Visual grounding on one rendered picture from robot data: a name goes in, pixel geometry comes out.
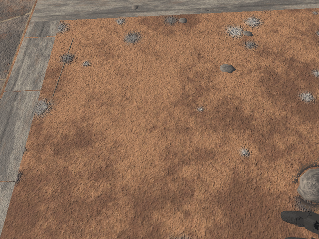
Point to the robot right hand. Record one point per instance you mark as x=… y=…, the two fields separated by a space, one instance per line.
x=309 y=220

